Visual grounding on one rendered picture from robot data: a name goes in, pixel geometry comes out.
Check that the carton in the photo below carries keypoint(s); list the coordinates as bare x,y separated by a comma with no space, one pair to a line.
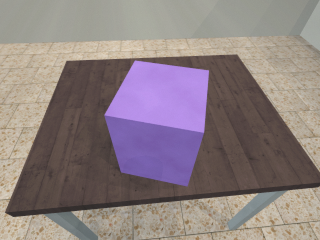
156,121

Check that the table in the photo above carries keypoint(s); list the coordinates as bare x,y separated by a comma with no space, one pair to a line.
246,148

